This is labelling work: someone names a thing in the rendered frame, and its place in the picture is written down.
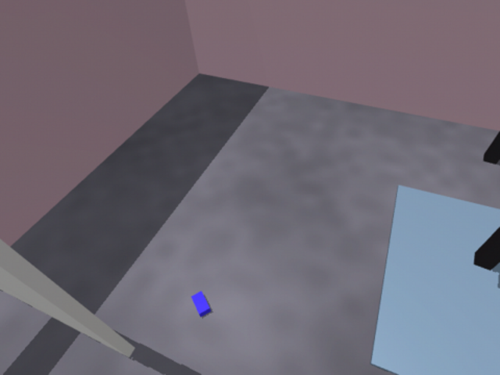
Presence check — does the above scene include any small box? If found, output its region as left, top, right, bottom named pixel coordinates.
left=191, top=291, right=211, bottom=317

